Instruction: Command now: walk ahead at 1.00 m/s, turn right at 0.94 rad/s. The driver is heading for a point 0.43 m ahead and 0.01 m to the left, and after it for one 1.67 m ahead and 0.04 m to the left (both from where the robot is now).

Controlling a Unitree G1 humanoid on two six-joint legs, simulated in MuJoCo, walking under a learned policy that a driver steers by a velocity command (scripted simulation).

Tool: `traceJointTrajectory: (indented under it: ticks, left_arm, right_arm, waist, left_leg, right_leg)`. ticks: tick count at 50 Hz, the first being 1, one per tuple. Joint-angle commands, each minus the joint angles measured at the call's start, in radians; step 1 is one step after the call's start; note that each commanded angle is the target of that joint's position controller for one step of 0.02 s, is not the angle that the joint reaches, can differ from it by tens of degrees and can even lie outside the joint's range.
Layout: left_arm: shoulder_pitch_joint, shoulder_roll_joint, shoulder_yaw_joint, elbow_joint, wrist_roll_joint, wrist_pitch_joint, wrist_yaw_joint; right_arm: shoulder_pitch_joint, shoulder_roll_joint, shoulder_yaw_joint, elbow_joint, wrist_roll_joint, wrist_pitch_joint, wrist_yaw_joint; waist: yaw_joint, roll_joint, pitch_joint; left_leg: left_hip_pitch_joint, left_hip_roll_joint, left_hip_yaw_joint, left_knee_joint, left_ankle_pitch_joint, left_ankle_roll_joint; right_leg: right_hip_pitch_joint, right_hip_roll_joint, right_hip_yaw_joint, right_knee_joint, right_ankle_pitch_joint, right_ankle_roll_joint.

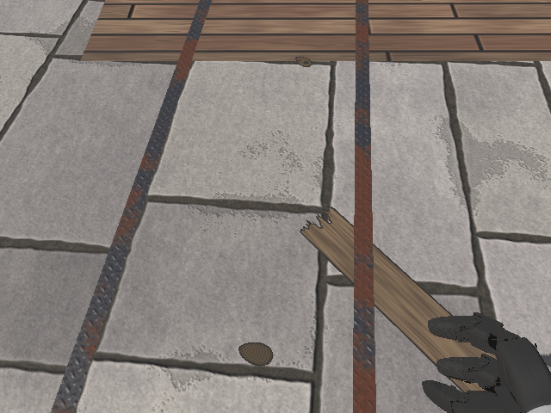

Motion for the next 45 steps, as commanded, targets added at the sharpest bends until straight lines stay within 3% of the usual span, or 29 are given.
traceJointTrajectory:
  ticks: [1, 3, 4, 5, 6, 7, 8, 9, 10, 11, 12, 14, 17, 20, 22, 24, 25, 26, 27, 28, 29, 30, 31, 32, 34, 36, 39, 43, 45]
  left_arm:
    - [-0.013, 0.19, 0.053, -0.064, -0.002, -0.012, 0.006]
    - [-0.055, 0.229, 0.062, -0.083, 0.004, -0.014, 0.011]
    - [-0.106, 0.269, 0.07, -0.097, 0.01, -0.017, 0.008]
    - [-0.167, 0.243, 0.063, -0.114, 0.022, -0.028, 0.005]
    - [-0.175, 0.063, 0.016, -0.147, 0.038, -0.039, 0.01]
    - [0.014, 0.003, -0.015, -0.205, -0.027, -0.036, 0.002]
    - [-0.052, 0.088, -0.015, -0.15, 0.012, -0.015, 0.014]
    - [-0.133, 0.112, -0.008, -0.155, 0.03, -0.006, 0.003]
    - [-0.185, 0.105, -0.011, -0.165, 0.039, -0.002, -0.009]
    - [-0.236, 0.086, -0.016, -0.189, 0.05, 0.005, -0.023]
    - [-0.247, 0.059, -0.027, -0.209, 0.053, 0.014, -0.033]
    - [-0.293, 0.038, -0.041, -0.243, 0.054, 0.027, -0.038]
    - [-0.431, 0.055, -0.057, -0.317, 0.056, 0.025, -0.047]
    - [-0.532, 0.045, -0.079, -0.35, 0.041, 0.016, -0.072]
    - [-0.575, 0.044, -0.087, -0.36, 0.042, 0.009, -0.072]
    - [-0.534, 0.077, -0.074, -0.343, 0.052, 0.003, -0.05]
    - [-0.413, 0.111, -0.057, -0.31, 0.058, 0.0, -0.035]
    - [-0.204, 0.142, -0.036, -0.241, 0.061, -0.002, -0.018]
    - [-0.048, 0.213, -0.008, -0.198, 0.078, -0.003, 0.005]
    - [-0.013, 0.294, 0.014, -0.198, 0.106, -0.012, 0.019]
    - [-0.017, 0.269, 0.015, -0.212, 0.074, -0.001, 0.017]
    - [-0.11, 0.191, 0.002, -0.195, 0.063, -0.004, 0.016]
    - [-0.162, 0.134, -0.008, -0.184, 0.055, -0.014, 0.013]
    - [-0.19, 0.106, -0.012, -0.174, 0.055, -0.022, 0.012]
    - [-0.181, 0.066, -0.02, -0.145, 0.038, -0.039, 0.012]
    - [-0.165, 0.042, -0.023, -0.111, 0.017, -0.059, 0.007]
    - [-0.161, 0.023, -0.028, -0.085, 0.021, -0.073, 0.008]
    - [-0.135, 0.079, -0.021, -0.065, 0.02, -0.076, 0.024]
    - [-0.094, 0.13, -0.014, -0.06, 0.02, -0.067, 0.039]
  right_arm:
    - [-0.073, -0.095, -0.028, -0.082, 0.015, -0.011, -0.006]
    - [0.074, -0.166, -0.06, -0.041, 0.016, -0.017, -0.023]
    - [0.25, -0.214, -0.085, 0.001, 0.022, -0.021, -0.037]
    - [0.492, -0.267, -0.113, 0.064, 0.014, -0.022, -0.058]
    - [0.679, -0.313, -0.129, 0.106, -0.017, -0.026, -0.075]
    - [0.531, -0.39, -0.148, 0.088, -0.042, -0.021, -0.06]
    - [0.394, -0.253, -0.139, 0.055, -0.029, -0.016, -0.046]
    - [0.337, -0.166, -0.12, 0.057, -0.017, -0.014, -0.037]
    - [0.344, -0.139, -0.115, 0.086, -0.023, -0.015, -0.03]
    - [0.388, -0.125, -0.109, 0.126, -0.02, -0.021, -0.031]
    - [0.422, -0.108, -0.103, 0.166, -0.014, -0.03, -0.027]
    - [0.471, -0.098, -0.1, 0.215, 0.009, -0.05, -0.017]
    - [0.477, -0.139, -0.106, 0.233, 0.016, -0.062, -0.014]
    - [0.488, -0.167, -0.108, 0.244, 0.026, -0.064, -0.009]
    - [0.54, -0.191, -0.111, 0.277, 0.032, -0.06, -0.004]
    - [0.564, -0.246, -0.119, 0.295, 0.031, -0.051, -0.01]
    - [0.568, -0.276, -0.124, 0.303, 0.028, -0.043, -0.018]
    - [0.55, -0.291, -0.127, 0.301, 0.031, -0.033, -0.024]
    - [0.547, -0.245, -0.115, 0.281, 0.03, -0.032, -0.022]
    - [0.648, -0.054, -0.081, 0.238, 0.045, -0.032, -0.014]
    - [0.608, -0.141, -0.101, 0.216, 0.064, -0.025, -0.019]
    - [0.492, -0.171, -0.114, 0.2, 0.058, -0.017, -0.021]
    - [0.458, -0.136, -0.104, 0.2, 0.049, -0.014, -0.013]
    - [0.457, -0.116, -0.103, 0.216, 0.042, -0.002, -0.006]
    - [0.483, -0.077, -0.102, 0.225, 0.023, 0.035, 0.01]
    - [0.389, -0.057, -0.104, 0.187, 0.017, 0.061, 0.021]
    - [0.248, -0.035, -0.092, 0.124, 0.017, 0.064, 0.039]
    - [0.107, -0.051, -0.078, 0.068, 0.02, 0.057, 0.067]
    - [0.111, -0.081, -0.082, 0.072, 0.021, 0.056, 0.069]
  waist:
    - [-0.024, -0.058, 0.019]
    - [-0.099, -0.059, -0.093]
    - [-0.207, -0.059, -0.19]
    - [-0.331, -0.044, -0.294]
    - [-0.349, 0.181, -0.384]
    - [-0.164, 0.506, -0.473]
    - [-0.172, 0.249, -0.301]
    - [-0.172, 0.113, -0.183]
    - [-0.167, 0.025, -0.12]
    - [-0.162, 0.018, -0.082]
    - [-0.143, 0.067, -0.052]
    - [-0.126, 0.084, -0.016]
    - [-0.116, 0.072, 0.057]
    - [-0.126, 0.046, 0.083]
    - [-0.13, 0.051, 0.113]
    - [-0.1, 0.079, 0.043]
    - [-0.035, 0.1, -0.045]
    - [0.066, 0.101, -0.151]
    - [0.123, 0.063, -0.249]
    - [0.012, -0.219, -0.4]
    - [0.034, -0.18, -0.472]
    - [-0.006, -0.09, -0.25]
    - [-0.038, -0.064, -0.118]
    - [-0.073, -0.056, -0.068]
    - [-0.129, -0.082, -0.026]
    - [-0.143, -0.067, 0.038]
    - [-0.152, -0.07, 0.084]
    - [-0.15, -0.016, 0.119]
    - [-0.163, -0.039, 0.075]
  left_leg:
    - [0.278, -0.104, 0.092, -0.158, 0.089, 0.017]
    - [0.497, -0.153, 0.075, -0.198, -0.007, 0.037]
    - [0.681, -0.148, 0.069, -0.187, -0.088, 0.048]
    - [0.914, -0.08, 0.046, -0.131, -0.194, 0.067]
    - [1.102, 0.164, -0.208, -0.146, -0.507, 0.074]
    - [1.173, 0.357, -0.872, -0.433, -0.713, 0.208]
    - [1.021, 0.287, -0.81, -0.475, -0.895, 0.233]
    - [0.881, 0.225, -0.594, -0.456, -0.758, 0.226]
    - [0.775, 0.18, -0.458, -0.454, -0.569, 0.218]
    - [0.708, 0.14, -0.355, -0.458, -0.456, 0.207]
    - [0.664, 0.118, -0.288, -0.472, -0.387, 0.201]
    - [0.65, 0.114, -0.221, -0.51, -0.278, 0.203]
    - [0.598, 0.102, -0.077, -0.605, -0.15, 0.211]
    - [0.492, 0.052, 0.091, -0.715, 0.011, 0.187]
    - [0.524, 0.078, 0.083, -0.724, 0.216, 0.197]
    - [0.657, 0.083, 0.104, -0.564, 0.643, 0.186]
    - [0.684, 0.09, 0.107, -0.382, 0.804, 0.177]
    - [0.619, 0.066, 0.113, -0.125, 0.775, 0.164]
    - [0.41, 0.012, 0.115, 0.185, 0.476, 0.156]
    - [0.113, -0.114, 0.087, 0.581, -0.46, 0.149]
    - [0.034, -0.133, 0.002, 0.729, -0.439, 0.17]
    - [-0.034, -0.076, 0.007, 0.708, -0.306, 0.173]
    - [-0.027, -0.042, 0.021, 0.649, -0.249, 0.165]
    - [0.014, -0.02, 0.02, 0.618, -0.237, 0.156]
    - [0.072, 0.007, 0.023, 0.594, -0.243, 0.138]
    - [-0.007, 0.031, 0.033, 0.561, -0.217, 0.131]
    - [-0.043, 0.015, 0.097, 0.441, -0.053, 0.134]
    - [0.083, -0.05, 0.228, 0.119, 0.111, 0.187]
    - [0.188, -0.134, 0.303, 0.047, 0.109, 0.216]
  right_leg:
    - [-0.183, -0.188, 0.183, -0.036, 0.607, -0.055]
    - [-0.133, -0.187, 0.191, 0.152, 0.831, -0.004]
    - [-0.164, -0.173, 0.184, 0.352, 0.861, 0.015]
    - [-0.278, -0.145, 0.142, 0.605, 0.766, 0.026]
    - [-0.464, -0.082, 0.066, 0.948, -0.003, 0.014]
    - [-0.724, -0.019, -0.022, 1.154, -0.193, 0.046]
    - [-0.807, -0.123, -0.05, 1.181, -0.058, 0.032]
    - [-0.792, -0.159, -0.08, 1.121, 0.036, 0.042]
    - [-0.761, -0.18, -0.085, 1.079, 0.056, 0.052]
    - [-0.745, -0.197, -0.072, 1.037, 0.046, 0.055]
    - [-0.74, -0.207, -0.063, 1.004, 0.033, 0.06]
    - [-0.791, -0.213, -0.051, 0.95, 0.01, 0.066]
    - [-0.84, -0.217, -0.077, 0.77, 0.127, 0.085]
    - [-0.62, -0.204, -0.222, 0.484, 0.311, 0.079]
    - [-0.521, -0.211, -0.265, 0.395, 0.343, 0.06]
    - [-0.417, -0.15, -0.283, 0.342, 0.256, 0.045]
    - [-0.275, -0.119, -0.27, 0.333, 0.185, 0.036]
    - [-0.042, -0.113, -0.256, 0.293, 0.166, 0.032]
    - [0.209, -0.257, -0.118, 0.305, 0.018, 0.028]
    - [0.439, -0.589, 0.339, 0.219, -0.303, -0.007]
    - [0.372, -0.648, 0.61, 0.029, -0.399, -0.024]
    - [0.21, -0.573, 0.423, 0.009, -0.345, -0.008]
    - [0.061, -0.535, 0.276, -0.015, -0.181, -0.004]
    - [-0.035, -0.493, 0.166, -0.042, -0.06, 0.014]
    - [-0.154, -0.467, 0.021, -0.097, 0.028, 0.027]
    - [-0.161, -0.45, -0.103, -0.142, 0.149, 0.048]
    - [-0.18, -0.378, -0.318, -0.173, 0.369, 0.081]
    - [-0.14, -0.349, -0.475, -0.201, 0.67, 0.128]
    - [-0.036, -0.364, -0.499, -0.097, 1.099, 0.153]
